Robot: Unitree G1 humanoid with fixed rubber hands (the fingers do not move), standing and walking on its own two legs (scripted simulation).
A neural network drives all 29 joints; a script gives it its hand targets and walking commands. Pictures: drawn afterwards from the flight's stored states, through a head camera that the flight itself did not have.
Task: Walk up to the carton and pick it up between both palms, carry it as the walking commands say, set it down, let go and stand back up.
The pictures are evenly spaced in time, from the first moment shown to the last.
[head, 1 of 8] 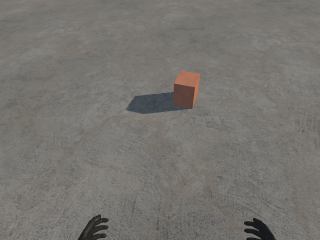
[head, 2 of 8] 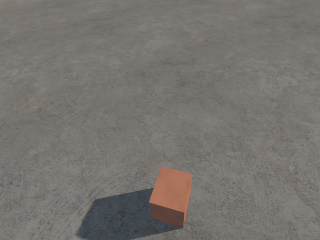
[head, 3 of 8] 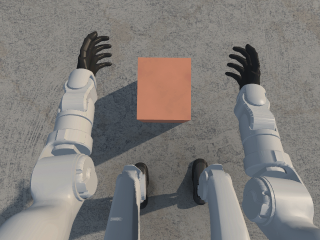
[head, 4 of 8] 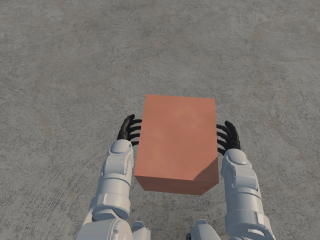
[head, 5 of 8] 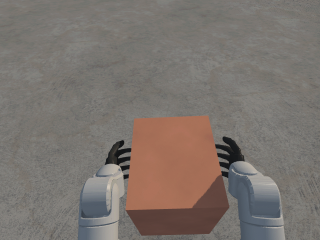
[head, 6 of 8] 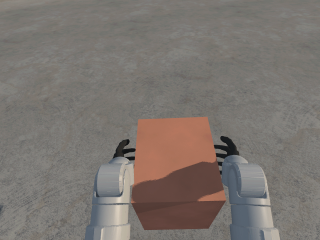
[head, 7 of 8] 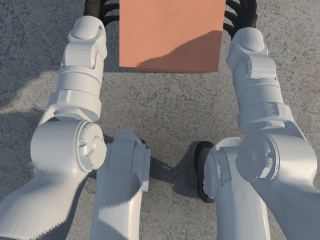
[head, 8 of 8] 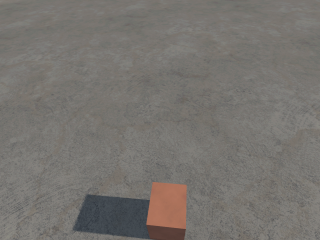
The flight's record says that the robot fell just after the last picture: no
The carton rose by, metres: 0.66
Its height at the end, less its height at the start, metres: +0.00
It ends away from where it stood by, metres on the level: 0.37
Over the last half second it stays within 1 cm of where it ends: yes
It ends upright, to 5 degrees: yes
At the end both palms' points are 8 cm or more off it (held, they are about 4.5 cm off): yes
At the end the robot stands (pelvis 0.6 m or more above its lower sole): yes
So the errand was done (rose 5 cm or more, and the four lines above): yes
